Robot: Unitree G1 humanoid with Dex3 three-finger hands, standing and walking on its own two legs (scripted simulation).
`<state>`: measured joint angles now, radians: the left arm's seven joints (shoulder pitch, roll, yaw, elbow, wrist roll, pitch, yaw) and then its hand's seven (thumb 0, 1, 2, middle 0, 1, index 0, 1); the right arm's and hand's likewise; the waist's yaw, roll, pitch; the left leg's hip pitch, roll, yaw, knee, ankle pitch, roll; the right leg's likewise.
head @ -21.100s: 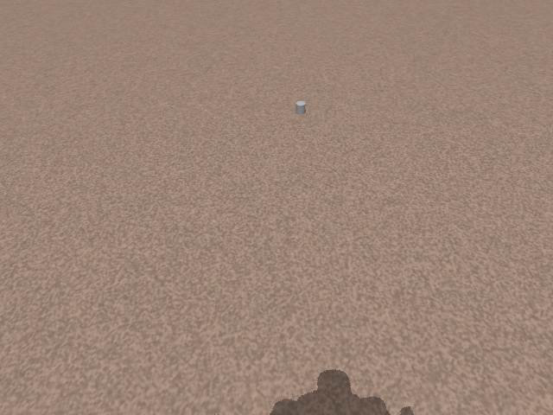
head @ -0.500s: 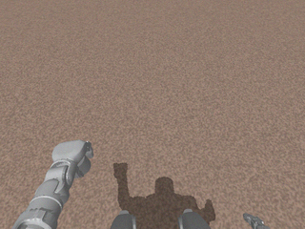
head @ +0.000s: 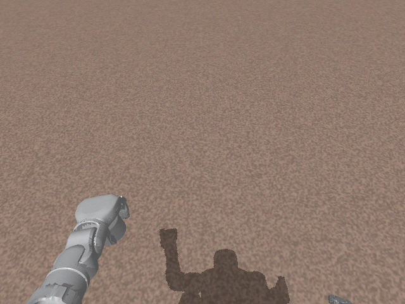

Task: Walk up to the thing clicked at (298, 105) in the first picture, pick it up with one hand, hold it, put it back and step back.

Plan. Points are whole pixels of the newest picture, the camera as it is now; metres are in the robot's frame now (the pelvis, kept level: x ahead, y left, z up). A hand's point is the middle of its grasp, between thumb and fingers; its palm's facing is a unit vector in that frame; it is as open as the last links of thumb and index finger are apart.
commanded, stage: hold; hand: left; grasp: from above
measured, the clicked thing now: (109, 225) +0.34 +0.24 -0.09
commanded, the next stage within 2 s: crouch in 1.80 s
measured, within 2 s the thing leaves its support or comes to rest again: neither
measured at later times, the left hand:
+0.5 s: hand (102, 223) +0.32 +0.22 -0.03, palm faces -0.42 -0.05 -0.90, open 7.8 cm
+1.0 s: hand (104, 229) +0.30 +0.21 -0.01, palm faces -0.43 -0.05 -0.90, open 7.9 cm
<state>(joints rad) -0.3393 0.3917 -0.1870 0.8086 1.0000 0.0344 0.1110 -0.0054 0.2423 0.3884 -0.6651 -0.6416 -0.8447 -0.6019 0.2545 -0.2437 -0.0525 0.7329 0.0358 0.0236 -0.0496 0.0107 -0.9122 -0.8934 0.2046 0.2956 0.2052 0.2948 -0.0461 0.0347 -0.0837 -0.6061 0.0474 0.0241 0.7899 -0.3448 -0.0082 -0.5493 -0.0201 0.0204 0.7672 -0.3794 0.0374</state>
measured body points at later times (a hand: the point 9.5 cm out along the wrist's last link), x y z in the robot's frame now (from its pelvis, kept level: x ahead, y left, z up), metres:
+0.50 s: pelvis +0.01 +0.00 +0.02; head +0.03 -0.02 +0.47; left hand +0.34 +0.22 +0.03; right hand +0.13 -0.26 -0.10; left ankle +0.03 +0.12 -0.71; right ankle +0.00 -0.15 -0.71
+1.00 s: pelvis +0.00 -0.01 +0.03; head +0.01 -0.03 +0.47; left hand +0.32 +0.21 +0.04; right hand +0.14 -0.27 -0.09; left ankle +0.03 +0.12 -0.71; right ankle +0.00 -0.15 -0.71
